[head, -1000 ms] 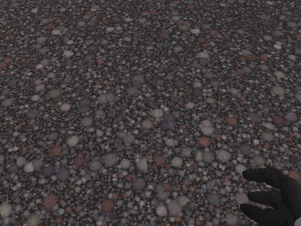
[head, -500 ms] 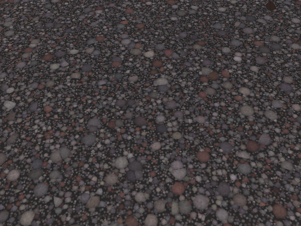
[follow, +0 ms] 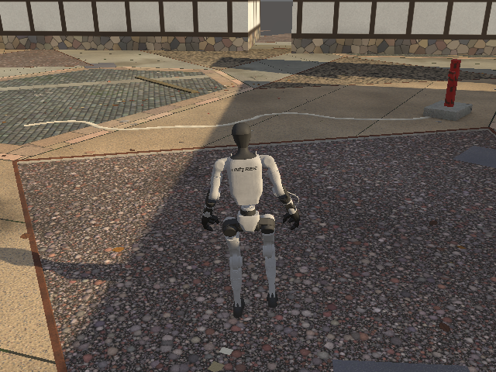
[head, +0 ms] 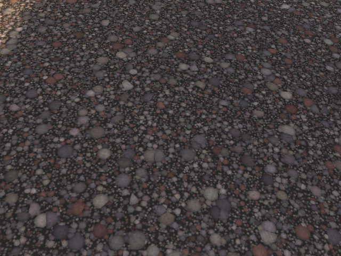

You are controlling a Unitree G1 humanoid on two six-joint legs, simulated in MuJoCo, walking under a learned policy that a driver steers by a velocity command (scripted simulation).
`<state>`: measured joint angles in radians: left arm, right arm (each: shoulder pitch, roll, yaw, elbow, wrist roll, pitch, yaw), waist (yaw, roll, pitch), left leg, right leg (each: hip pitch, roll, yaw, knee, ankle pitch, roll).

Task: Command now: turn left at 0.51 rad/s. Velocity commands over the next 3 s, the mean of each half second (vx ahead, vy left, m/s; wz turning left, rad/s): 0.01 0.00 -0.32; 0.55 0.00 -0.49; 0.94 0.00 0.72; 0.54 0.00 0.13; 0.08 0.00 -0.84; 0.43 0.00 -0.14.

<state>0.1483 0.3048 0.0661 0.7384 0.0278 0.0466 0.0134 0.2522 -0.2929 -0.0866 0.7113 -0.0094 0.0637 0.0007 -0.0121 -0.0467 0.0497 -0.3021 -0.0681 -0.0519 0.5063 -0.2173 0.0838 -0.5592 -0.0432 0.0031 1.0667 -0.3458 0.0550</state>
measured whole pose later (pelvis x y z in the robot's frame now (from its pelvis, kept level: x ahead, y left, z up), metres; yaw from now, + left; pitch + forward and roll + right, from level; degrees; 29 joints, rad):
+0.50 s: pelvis -0.01 -0.02 +0.00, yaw -15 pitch +1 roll +1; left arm 0.30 0.30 0.08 0.74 0.00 0.06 -0.01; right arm 0.13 -0.30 -0.05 0.70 -0.02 0.04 -0.02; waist 0.03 0.03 0.07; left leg -0.49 -0.05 -0.06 1.01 -0.40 -0.04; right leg -0.22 0.09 0.12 0.46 -0.24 -0.07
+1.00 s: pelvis +0.11 -0.05 +0.01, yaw -29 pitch +4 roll -1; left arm 0.06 0.30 0.03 0.60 0.04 -0.02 -0.07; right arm 0.50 -0.28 -0.04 0.83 -0.02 -0.07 0.02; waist -0.13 -0.04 -0.05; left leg -0.05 -0.02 -0.11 0.28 -0.29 0.04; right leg -0.57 -0.01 0.04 0.77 -0.19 0.03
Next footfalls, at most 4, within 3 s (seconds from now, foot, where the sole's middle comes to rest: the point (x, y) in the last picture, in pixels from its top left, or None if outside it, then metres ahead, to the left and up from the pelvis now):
0.32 right None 0.00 -0.10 -0.78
0.72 left None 0.12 0.07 -0.78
1.10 right None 0.19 -0.26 -0.78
1.56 left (202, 206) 0.66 -0.18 -0.78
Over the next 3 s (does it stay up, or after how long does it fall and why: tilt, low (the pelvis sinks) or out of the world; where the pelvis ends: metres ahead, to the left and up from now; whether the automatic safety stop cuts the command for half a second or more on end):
stays up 1.06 -0.20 0.01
